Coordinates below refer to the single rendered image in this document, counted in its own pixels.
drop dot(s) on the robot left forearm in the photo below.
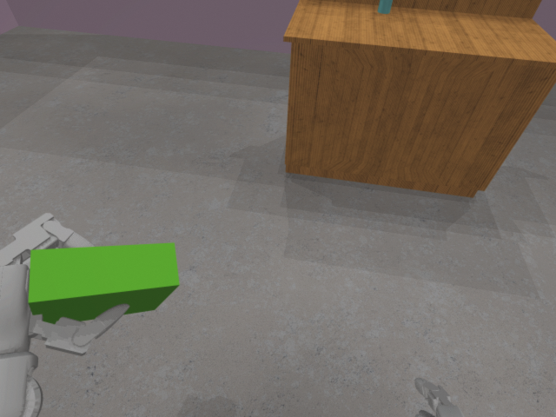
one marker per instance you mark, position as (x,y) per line
(20,394)

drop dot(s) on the table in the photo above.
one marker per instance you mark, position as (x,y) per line
(431,96)

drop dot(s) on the sponge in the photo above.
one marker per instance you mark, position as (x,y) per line
(82,283)

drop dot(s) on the robot left hand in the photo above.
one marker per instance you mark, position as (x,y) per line
(17,323)

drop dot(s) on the robot right hand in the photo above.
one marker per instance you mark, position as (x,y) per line
(438,399)

